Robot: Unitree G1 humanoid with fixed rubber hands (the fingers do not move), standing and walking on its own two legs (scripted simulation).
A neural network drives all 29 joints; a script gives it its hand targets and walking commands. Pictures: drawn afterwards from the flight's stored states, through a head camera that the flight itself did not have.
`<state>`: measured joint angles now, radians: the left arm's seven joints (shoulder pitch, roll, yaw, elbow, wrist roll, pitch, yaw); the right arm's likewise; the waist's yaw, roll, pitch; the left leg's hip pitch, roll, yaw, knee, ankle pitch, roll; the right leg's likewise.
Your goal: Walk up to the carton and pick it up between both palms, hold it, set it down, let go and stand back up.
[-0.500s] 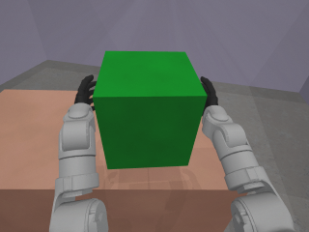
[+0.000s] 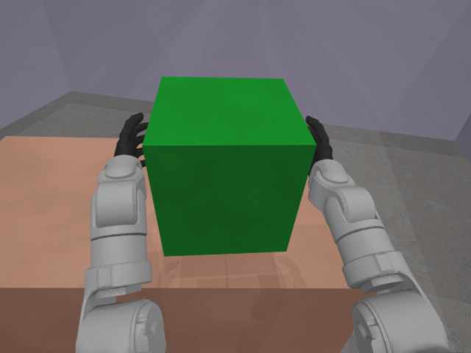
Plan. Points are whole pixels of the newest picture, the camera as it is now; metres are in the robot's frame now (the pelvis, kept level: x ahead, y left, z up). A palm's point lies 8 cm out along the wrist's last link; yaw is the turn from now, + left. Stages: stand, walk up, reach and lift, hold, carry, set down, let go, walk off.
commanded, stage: hold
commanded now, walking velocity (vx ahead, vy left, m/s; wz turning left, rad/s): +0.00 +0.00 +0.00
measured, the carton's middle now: (225, 165) +0.39 +0.01 +0.18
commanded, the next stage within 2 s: none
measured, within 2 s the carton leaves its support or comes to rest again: neither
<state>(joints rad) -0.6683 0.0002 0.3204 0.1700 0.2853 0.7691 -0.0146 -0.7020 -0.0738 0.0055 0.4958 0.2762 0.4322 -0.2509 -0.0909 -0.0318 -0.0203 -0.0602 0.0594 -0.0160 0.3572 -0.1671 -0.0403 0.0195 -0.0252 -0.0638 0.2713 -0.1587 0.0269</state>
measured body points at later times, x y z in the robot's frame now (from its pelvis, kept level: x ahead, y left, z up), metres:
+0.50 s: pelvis +0.00 +0.00 +0.00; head -0.07 +0.02 +0.44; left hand +0.37 +0.16 +0.22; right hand +0.37 -0.15 +0.21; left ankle +0.03 +0.14 -0.75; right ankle +0.00 -0.14 -0.75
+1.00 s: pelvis +0.00 +0.00 +0.00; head -0.06 +0.03 +0.45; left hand +0.38 +0.16 +0.22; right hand +0.37 -0.15 +0.21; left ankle +0.03 +0.14 -0.75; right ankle +0.00 -0.13 -0.75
